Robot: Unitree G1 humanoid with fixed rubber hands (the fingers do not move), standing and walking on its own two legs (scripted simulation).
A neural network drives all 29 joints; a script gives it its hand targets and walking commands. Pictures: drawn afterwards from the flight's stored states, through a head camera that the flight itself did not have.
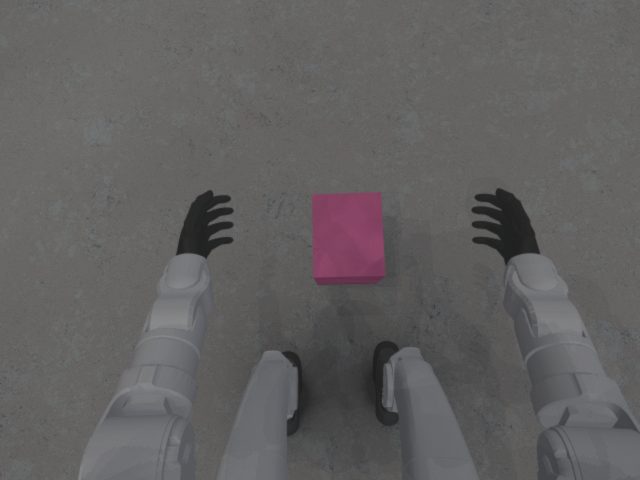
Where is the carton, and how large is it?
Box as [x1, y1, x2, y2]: [312, 192, 384, 284]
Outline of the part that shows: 380,192 312,194 313,277 317,284 376,283 384,276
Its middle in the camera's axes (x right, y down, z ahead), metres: +0.07 +0.01 +0.99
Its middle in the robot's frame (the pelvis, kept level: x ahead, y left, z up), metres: +0.47 -0.01 -0.59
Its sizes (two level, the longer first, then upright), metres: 0.198 0.163 0.200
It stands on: the floor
